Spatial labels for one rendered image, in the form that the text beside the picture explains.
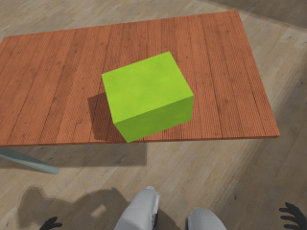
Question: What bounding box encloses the carton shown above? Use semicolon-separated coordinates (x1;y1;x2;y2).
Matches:
102;51;194;143

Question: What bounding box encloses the left robot thigh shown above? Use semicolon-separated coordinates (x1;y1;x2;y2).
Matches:
114;189;160;230

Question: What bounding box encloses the right robot thigh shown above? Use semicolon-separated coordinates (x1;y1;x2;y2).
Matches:
187;209;226;230

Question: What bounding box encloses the robot left hand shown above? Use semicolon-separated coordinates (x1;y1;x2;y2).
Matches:
39;217;62;230

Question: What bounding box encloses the robot right hand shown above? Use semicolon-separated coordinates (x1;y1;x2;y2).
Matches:
278;202;307;230

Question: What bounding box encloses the table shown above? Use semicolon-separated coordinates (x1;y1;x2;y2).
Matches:
0;10;280;174

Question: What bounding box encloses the robot thigh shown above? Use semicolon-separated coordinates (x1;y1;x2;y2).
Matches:
114;189;160;230
187;209;226;230

